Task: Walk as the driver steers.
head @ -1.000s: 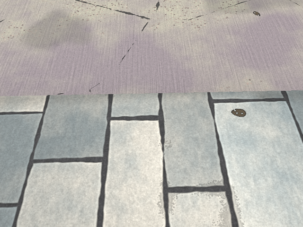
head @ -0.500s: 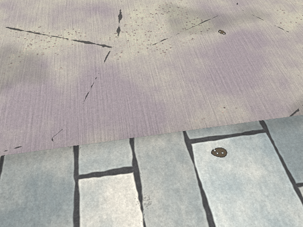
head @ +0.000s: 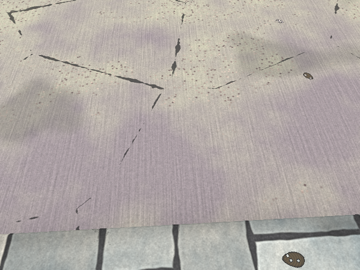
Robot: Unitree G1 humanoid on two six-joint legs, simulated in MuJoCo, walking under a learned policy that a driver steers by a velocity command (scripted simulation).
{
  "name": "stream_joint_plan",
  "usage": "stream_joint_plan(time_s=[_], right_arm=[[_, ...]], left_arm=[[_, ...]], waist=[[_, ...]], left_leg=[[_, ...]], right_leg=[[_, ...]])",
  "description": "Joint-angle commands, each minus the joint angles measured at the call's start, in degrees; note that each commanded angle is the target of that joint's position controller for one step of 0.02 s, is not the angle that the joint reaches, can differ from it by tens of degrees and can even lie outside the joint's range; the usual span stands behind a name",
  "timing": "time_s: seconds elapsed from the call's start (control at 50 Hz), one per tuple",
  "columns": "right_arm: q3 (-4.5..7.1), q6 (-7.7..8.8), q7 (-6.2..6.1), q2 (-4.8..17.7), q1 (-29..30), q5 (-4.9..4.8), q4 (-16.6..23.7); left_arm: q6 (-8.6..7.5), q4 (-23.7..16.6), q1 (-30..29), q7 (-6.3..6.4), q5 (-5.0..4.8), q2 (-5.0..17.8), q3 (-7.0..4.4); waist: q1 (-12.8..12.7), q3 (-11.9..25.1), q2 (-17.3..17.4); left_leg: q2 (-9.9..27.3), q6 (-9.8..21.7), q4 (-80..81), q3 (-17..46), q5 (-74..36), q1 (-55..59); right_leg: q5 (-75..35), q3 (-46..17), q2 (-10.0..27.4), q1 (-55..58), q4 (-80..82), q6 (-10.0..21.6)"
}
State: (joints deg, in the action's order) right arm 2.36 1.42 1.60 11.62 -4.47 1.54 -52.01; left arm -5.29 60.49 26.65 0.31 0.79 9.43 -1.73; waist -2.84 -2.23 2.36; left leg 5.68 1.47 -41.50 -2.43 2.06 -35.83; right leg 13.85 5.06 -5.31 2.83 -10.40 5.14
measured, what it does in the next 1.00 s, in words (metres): walks ahead: left foot, then right foot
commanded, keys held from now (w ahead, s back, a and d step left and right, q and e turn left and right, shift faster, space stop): w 0.46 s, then w+q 0.54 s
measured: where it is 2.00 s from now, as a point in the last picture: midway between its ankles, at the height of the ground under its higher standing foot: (142, 175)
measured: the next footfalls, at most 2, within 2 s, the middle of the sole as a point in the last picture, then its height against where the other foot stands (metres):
left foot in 0.14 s outside the picture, level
right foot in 0.72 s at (219, 255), level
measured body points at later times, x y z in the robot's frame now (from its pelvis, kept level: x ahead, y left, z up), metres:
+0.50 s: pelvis +0.26 +0.05 +0.00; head +0.28 +0.05 +0.45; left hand +0.39 +0.29 -0.13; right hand +0.20 -0.20 -0.14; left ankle +0.21 +0.10 -0.74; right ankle +0.40 -0.12 -0.68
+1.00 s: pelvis +0.51 +0.00 +0.00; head +0.52 +0.00 +0.45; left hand +0.46 +0.27 -0.12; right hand +0.65 -0.25 -0.13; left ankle +0.53 +0.17 -0.66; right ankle +0.50 -0.07 -0.74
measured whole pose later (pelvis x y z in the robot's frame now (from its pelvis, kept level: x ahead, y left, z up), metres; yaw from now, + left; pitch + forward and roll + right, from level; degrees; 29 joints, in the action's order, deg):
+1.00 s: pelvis +0.51 +0.00 +0.00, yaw +14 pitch +0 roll -1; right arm 5.3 -1.8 2.2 16.4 -12.8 1.4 -50.9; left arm -5.1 52.0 20.6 0.4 1.1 13.4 -3.2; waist -0.9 -1.9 2.2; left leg 4.5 3.2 -60.0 2.3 10.1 -34.4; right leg 11.7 11.4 -1.4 -5.0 -16.7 4.1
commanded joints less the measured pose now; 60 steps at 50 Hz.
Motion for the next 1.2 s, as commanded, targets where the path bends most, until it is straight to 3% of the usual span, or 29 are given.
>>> stream_joint_plan(time_s=[0.02,0.1,0.14,0.16,0.18,0.2,0.22,0.24,0.28,0.34,0.4,0.58,0.64,0.68,0.7,0.72,0.74,0.76,0.78,0.82,0.9,1.0,1.02,1.04,1.1,1.12,1.14,1.16,1.2], right_arm=[[-0.09,0.92,-0.24,2.27,7.00,-0.17,5.11],[0.60,1.83,-0.93,3.75,2.93,-0.24,4.86],[2.10,2.72,-1.75,6.06,-13.31,0.38,-0.44],[3.54,3.14,-2.33,11.00,-23.37,1.78,-2.44],[4.49,2.76,-1.90,15.46,-23.96,1.89,-2.36],[4.23,2.01,-1.31,13.09,-19.54,-0.58,-1.85],[3.17,1.98,-1.26,9.43,-13.80,-0.93,-0.96],[2.26,2.37,-1.08,6.20,-10.87,-0.62,-0.68],[1.25,3.24,-1.62,3.09,-10.44,-0.56,-1.79],[1.50,4.50,-1.80,4.93,-15.36,-0.79,-3.90],[1.50,4.55,-1.84,5.87,-18.49,-1.14,-4.54],[0.98,3.56,-2.37,6.71,-25.87,-1.08,-5.93],[1.31,3.00,-2.57,7.58,-24.15,-0.27,-5.44],[1.82,2.83,-2.84,9.04,-21.43,-0.26,-4.54],[1.90,2.64,-2.64,9.07,-19.71,-0.65,-3.81],[1.44,2.59,-2.52,6.78,-20.33,-1.32,-1.71],[0.30,2.07,-2.52,-0.04,-29.35,-2.88,-1.29],[1.99,1.55,-2.74,6.68,-28.00,-1.43,-2.92],[2.81,1.42,-2.37,8.18,-23.43,-1.47,-2.12],[2.87,0.49,-1.80,6.36,-19.58,-0.92,-1.06],[2.94,-2.42,-0.65,4.80,-17.04,-0.44,0.71],[2.78,-3.72,1.40,5.40,-9.38,0.13,3.55],[2.68,-3.81,1.47,5.45,-7.79,0.06,4.07],[3.12,-3.96,1.32,6.33,-7.46,0.61,3.78],[3.22,-3.71,1.42,6.85,-2.91,0.94,4.92],[3.57,-3.43,1.36,6.92,0.43,1.14,5.92],[3.56,-3.11,1.34,6.88,1.62,1.30,5.93],[3.70,-2.61,1.40,6.87,4.25,0.56,6.62],[3.61,-2.00,1.40,6.51,8.28,0.92,7.64]], left_arm=[[-0.22,-0.88,4.34,0.62,0.39,7.75,-1.18],[-0.02,-0.56,2.47,1.29,0.87,9.25,-1.65],[0.31,-0.90,0.29,1.13,0.40,9.70,-1.79],[0.24,-2.81,0.31,0.89,-0.29,7.81,-1.16],[0.46,-3.41,7.20,0.19,-1.91,2.64,-0.52],[0.85,-3.29,3.15,0.41,-0.44,7.89,-1.92],[0.67,-4.99,-1.80,0.23,-0.21,8.17,-2.23],[0.44,-5.59,-4.35,0.05,-0.10,7.33,-2.14],[1.75,-5.12,-3.07,-0.48,0.95,5.48,-2.07],[3.53,-5.85,-4.76,-1.20,1.14,4.50,-2.18],[4.23,-8.99,-12.95,-1.51,1.15,5.11,-2.12],[3.16,-15.92,-30.06,-1.66,0.37,5.11,-1.05],[2.46,-16.89,-28.69,-1.67,0.06,6.31,-1.13],[1.61,-14.51,-19.41,-1.05,0.18,8.68,-2.02],[0.83,-11.92,-10.13,-0.57,0.46,10.37,-2.77],[0.17,-11.07,-0.88,0.18,1.93,15.01,-3.87],[0.59,-12.35,-2.42,-0.02,2.19,18.76,-4.64],[1.52,-13.52,-6.39,-0.31,0.80,14.27,-3.99],[1.58,-14.54,-11.39,-0.43,0.63,10.17,-2.80],[0.75,-14.44,-13.88,-0.44,0.72,7.45,-2.01],[-1.25,-12.62,-9.62,-0.10,-0.26,8.38,-2.17],[-0.23,-10.81,-4.33,0.38,0.48,10.43,-2.84],[0.00,-10.57,-3.69,0.41,0.50,10.37,-2.80],[-0.62,-10.31,-1.94,0.46,1.54,11.24,-3.05],[-1.11,-9.57,0.59,0.54,1.17,10.74,-2.78],[-1.60,-7.81,3.08,0.87,0.95,9.15,-2.47],[-1.82,-7.28,4.07,1.01,1.01,9.62,-2.54],[-2.15,-7.13,4.19,0.80,1.31,9.58,-2.48],[-2.60,-5.88,6.57,1.09,2.07,9.92,-2.58]], waist=[[-0.40,-4.01,-6.15],[2.87,-2.07,-6.83],[9.78,6.07,-5.25],[12.72,13.13,0.15],[8.41,18.53,11.87],[8.16,14.58,2.90],[6.04,5.83,1.19],[4.82,1.72,-1.30],[1.56,0.25,0.34],[0.68,-0.26,0.46],[1.83,-2.61,0.39],[6.55,-3.59,1.39],[4.88,-2.12,3.12],[0.59,1.09,2.86],[-3.86,5.63,0.20],[-5.89,13.47,-7.08],[-0.54,19.07,-17.95],[-0.50,14.92,-11.38],[0.97,7.09,-6.97],[2.67,1.59,-6.53],[4.52,0.79,-6.40],[2.77,-0.16,-5.61],[2.38,-0.85,-5.54],[1.75,0.20,-6.15],[0.96,-2.32,-6.03],[0.38,-4.37,-6.39],[-0.14,-5.01,-6.49],[-0.64,-6.31,-6.71],[-2.10,-8.16,-7.35]], left_leg=[[-2.27,1.14,4.48,-2.48,-0.46,-1.33],[-5.69,4.69,9.19,-3.51,7.26,7.39],[-7.78,7.50,14.82,-3.81,4.70,27.08],[4.31,10.70,15.50,9.58,7.69,42.44],[19.48,18.53,22.47,37.75,9.05,54.49],[16.84,17.61,25.57,38.79,14.71,49.46],[15.15,15.75,26.85,29.79,15.51,41.29],[12.33,13.96,29.14,23.95,10.95,34.47],[7.72,10.61,31.35,15.77,5.09,27.27],[6.29,10.87,32.81,11.45,-0.95,25.86],[5.41,10.56,35.04,9.39,-2.05,27.43],[3.97,9.91,30.60,8.27,-18.97,37.34],[4.75,9.61,26.62,8.86,-26.20,37.57],[4.10,8.31,18.20,9.41,-34.26,37.49],[1.88,7.38,7.15,7.87,-31.31,34.47],[-2.08,6.15,-9.07,5.14,-11.64,25.20],[-10.85,4.15,-26.18,2.07,29.79,6.93],[-7.99,4.80,-31.15,6.11,27.23,2.39],[-5.56,4.62,-31.12,7.01,21.59,2.54],[-2.13,3.59,-27.09,6.80,16.60,5.62],[-0.56,2.43,-23.06,6.20,12.44,4.89],[0.19,0.96,-18.44,5.44,4.38,-4.03],[0.17,0.78,-16.89,5.25,2.95,-5.05],[-0.13,1.60,-20.87,4.37,-1.88,-6.79],[-0.18,2.60,-20.04,4.43,-4.91,-11.52],[0.28,2.84,-19.33,7.54,-6.80,-16.87],[0.13,2.99,-17.70,8.15,-7.32,-18.60],[-0.72,2.89,-14.19,6.19,-8.53,-19.97],[-0.66,3.08,-12.73,5.63,-8.98,-22.50]], right_leg=[[-30.65,-6.90,16.48,0.81,0.97,5.98],[-48.32,-5.48,18.12,4.68,-7.69,5.02],[-49.99,-2.97,15.21,-0.06,-26.10,3.10],[-29.96,-1.04,12.13,-12.50,-43.30,1.80],[16.24,-0.78,0.58,-32.38,-63.36,-0.52],[14.20,-8.91,3.17,-37.14,-67.23,0.48],[9.38,-8.55,5.73,-39.54,-66.21,0.67],[5.85,-8.24,7.62,-38.19,-62.99,0.57],[3.23,-7.97,9.76,-32.74,-57.51,-0.45],[0.80,-6.36,10.26,-33.42,-53.71,-2.01],[-5.81,-5.11,11.85,-39.75,-47.00,-3.50],[-14.71,-1.84,8.20,-39.35,-24.71,-4.20],[-9.61,-2.55,6.57,-32.39,-23.91,-3.07],[-3.78,-2.93,4.23,-21.89,-21.10,-1.62],[-6.31,-3.81,4.96,-11.16,-16.34,-0.27],[-3.89,-16.44,17.46,2.69,-13.49,2.44],[-0.47,-38.07,31.13,14.46,-9.27,8.73],[3.62,-39.90,29.20,8.20,-6.53,9.56],[1.83,-30.56,27.00,0.14,-4.91,8.52],[-8.63,-18.47,22.94,-9.09,-1.63,5.61],[-18.27,-9.36,21.19,-10.27,0.62,3.56],[-19.97,-2.96,20.61,-5.90,1.08,4.98],[-19.54,-1.98,20.54,-5.40,1.20,4.93],[-19.56,-1.50,21.23,-2.87,-1.46,5.56],[-19.28,0.33,21.97,-1.24,-3.73,5.24],[-17.48,-0.73,23.16,3.12,-4.64,4.15],[-16.16,-0.09,23.84,4.85,-5.72,3.16],[-11.26,0.98,22.61,5.22,-5.30,2.22],[-11.03,0.98,24.05,7.26,-6.18,1.92]])
Velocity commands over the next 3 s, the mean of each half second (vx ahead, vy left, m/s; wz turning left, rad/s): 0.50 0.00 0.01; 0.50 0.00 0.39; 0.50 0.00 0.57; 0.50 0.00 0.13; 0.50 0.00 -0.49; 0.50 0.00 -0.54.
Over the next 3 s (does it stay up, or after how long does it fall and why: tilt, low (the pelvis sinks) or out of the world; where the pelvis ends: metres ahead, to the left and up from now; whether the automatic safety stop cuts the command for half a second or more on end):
stays up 1.49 0.48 -0.17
